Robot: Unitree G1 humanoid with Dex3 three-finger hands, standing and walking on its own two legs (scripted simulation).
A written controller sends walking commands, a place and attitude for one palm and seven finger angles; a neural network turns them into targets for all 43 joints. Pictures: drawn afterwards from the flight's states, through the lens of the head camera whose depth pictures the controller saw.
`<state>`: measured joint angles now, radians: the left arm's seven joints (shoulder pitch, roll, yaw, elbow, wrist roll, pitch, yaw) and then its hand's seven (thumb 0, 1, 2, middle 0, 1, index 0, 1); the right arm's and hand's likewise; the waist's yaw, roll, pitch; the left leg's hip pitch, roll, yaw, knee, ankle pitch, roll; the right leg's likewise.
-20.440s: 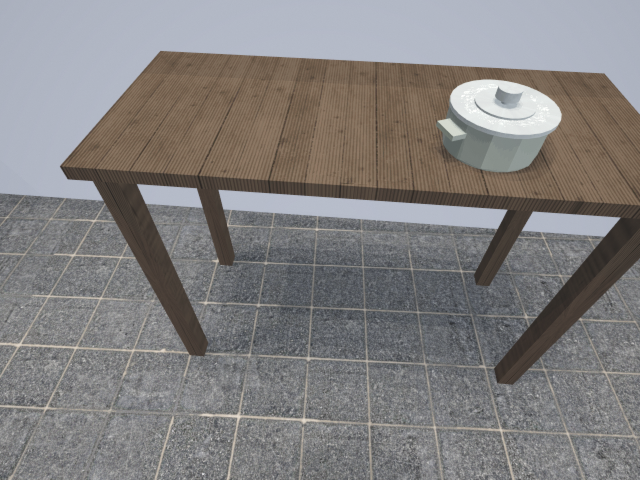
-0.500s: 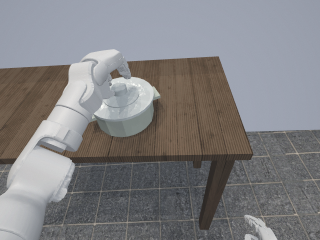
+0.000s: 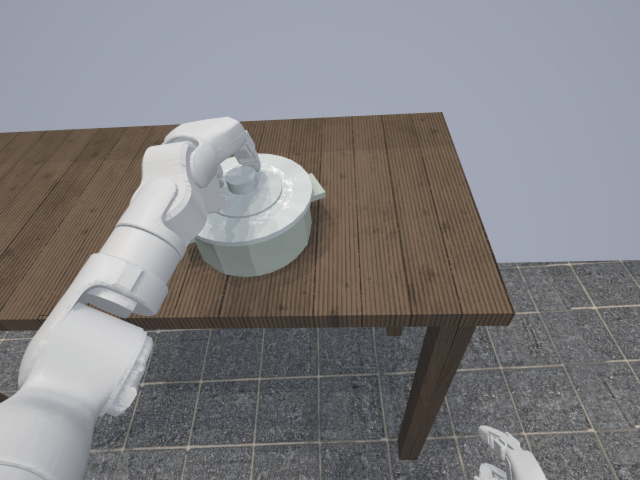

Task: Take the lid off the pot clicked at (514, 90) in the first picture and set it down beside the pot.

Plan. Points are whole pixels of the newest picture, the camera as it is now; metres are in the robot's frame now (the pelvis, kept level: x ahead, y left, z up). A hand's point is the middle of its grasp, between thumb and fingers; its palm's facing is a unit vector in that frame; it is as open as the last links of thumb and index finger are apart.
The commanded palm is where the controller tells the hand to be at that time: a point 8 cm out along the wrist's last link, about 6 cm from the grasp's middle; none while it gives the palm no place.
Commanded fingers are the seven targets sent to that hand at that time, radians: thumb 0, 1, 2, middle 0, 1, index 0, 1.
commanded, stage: lower the open fingers around the knob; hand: left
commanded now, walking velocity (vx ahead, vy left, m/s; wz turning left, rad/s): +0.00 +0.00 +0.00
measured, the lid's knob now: (241, 180) +0.47 +0.11 +0.15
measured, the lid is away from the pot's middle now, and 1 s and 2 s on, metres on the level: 0.00 0.00 0.00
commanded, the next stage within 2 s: close the fingers and squeeze the knob in 0.26 s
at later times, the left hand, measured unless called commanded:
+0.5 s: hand (232, 186) +0.43 +0.11 +0.17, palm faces -0.27 -0.08 -0.96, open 10.0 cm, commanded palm +0.41 +0.12 +0.23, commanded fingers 0.00 -0.12 1.19 -0.66 -0.54 -0.66 -0.54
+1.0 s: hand (234, 182) +0.44 +0.11 +0.17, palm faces -0.30 -0.08 -0.95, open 8.2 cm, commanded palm +0.42 +0.12 +0.23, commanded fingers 0.00 0.19 1.01 -0.70 -0.91 -0.70 -0.91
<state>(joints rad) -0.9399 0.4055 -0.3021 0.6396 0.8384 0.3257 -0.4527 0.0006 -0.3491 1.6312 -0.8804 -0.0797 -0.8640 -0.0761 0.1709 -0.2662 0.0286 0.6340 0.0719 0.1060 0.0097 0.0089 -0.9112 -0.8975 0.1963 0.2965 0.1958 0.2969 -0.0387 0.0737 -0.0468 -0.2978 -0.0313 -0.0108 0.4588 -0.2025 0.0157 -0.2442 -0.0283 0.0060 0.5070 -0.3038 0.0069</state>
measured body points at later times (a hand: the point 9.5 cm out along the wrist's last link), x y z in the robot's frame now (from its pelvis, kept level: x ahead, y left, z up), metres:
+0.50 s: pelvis +0.00 +0.00 +0.00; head +0.00 -0.04 +0.45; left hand +0.44 +0.11 +0.23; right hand +0.15 -0.24 -0.12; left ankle +0.02 +0.12 -0.74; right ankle -0.03 -0.12 -0.74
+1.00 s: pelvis +0.00 -0.01 +0.00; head +0.00 -0.05 +0.45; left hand +0.45 +0.11 +0.23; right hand +0.14 -0.26 -0.12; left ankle +0.02 +0.12 -0.74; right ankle -0.03 -0.12 -0.74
